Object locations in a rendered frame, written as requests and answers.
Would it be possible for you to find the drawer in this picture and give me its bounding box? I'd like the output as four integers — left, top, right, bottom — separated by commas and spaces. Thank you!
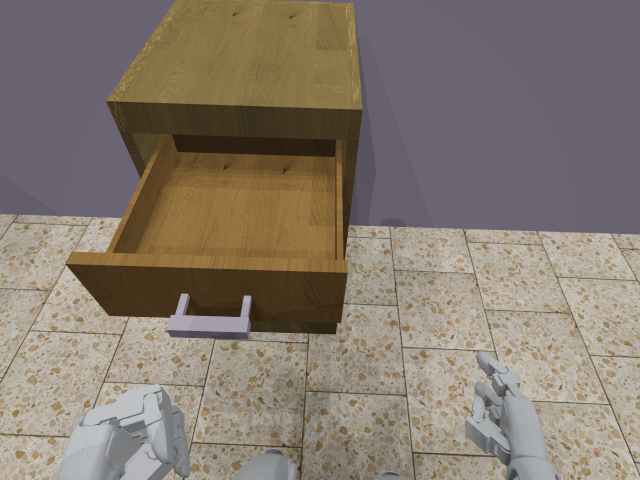
65, 134, 348, 323

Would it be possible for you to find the cabinet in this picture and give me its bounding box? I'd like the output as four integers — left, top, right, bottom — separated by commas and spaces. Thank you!
106, 0, 363, 334

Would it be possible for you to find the robot left thigh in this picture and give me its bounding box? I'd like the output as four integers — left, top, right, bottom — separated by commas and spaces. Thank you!
234, 453, 297, 480

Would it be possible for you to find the handle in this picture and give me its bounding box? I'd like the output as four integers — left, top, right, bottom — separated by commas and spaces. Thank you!
167, 294, 252, 340

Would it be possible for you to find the right robot forearm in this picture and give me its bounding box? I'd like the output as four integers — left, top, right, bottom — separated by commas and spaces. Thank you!
506, 457, 561, 480

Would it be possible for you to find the left robot hand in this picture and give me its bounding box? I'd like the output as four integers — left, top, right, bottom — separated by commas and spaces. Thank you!
57, 384, 190, 480

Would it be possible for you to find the right robot hand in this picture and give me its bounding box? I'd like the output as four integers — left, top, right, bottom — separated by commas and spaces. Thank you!
465, 351, 548, 469

